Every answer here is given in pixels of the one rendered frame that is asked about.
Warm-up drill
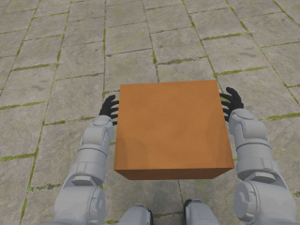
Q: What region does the right robot thigh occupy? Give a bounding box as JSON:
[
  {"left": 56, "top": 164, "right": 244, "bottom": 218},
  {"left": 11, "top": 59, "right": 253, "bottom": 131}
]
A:
[{"left": 186, "top": 202, "right": 220, "bottom": 225}]

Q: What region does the right robot hand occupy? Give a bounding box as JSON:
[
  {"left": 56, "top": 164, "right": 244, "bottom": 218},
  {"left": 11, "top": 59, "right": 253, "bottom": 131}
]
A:
[{"left": 219, "top": 86, "right": 244, "bottom": 123}]

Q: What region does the right robot forearm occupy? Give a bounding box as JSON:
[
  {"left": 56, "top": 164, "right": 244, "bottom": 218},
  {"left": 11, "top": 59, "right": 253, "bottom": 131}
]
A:
[{"left": 228, "top": 108, "right": 297, "bottom": 220}]

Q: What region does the left robot forearm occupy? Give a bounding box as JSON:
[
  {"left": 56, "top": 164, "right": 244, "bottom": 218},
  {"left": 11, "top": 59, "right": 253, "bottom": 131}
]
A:
[{"left": 52, "top": 114, "right": 113, "bottom": 221}]

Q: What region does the left robot hand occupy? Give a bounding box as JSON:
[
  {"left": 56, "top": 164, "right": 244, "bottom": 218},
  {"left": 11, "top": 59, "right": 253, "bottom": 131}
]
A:
[{"left": 99, "top": 95, "right": 119, "bottom": 126}]

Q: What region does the robot right upper arm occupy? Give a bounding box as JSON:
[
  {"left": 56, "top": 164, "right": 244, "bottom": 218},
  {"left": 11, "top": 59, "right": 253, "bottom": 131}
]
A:
[{"left": 232, "top": 180, "right": 300, "bottom": 225}]

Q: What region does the carton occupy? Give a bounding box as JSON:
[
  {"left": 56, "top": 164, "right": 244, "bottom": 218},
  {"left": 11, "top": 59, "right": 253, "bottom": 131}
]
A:
[{"left": 113, "top": 80, "right": 235, "bottom": 181}]

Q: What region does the robot right shin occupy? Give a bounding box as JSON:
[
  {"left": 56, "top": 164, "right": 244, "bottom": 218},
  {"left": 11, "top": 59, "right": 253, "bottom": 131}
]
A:
[{"left": 189, "top": 199, "right": 202, "bottom": 204}]

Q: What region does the robot left upper arm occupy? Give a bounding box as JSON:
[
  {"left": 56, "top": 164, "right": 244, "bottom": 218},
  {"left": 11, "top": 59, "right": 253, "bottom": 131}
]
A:
[{"left": 38, "top": 186, "right": 106, "bottom": 225}]

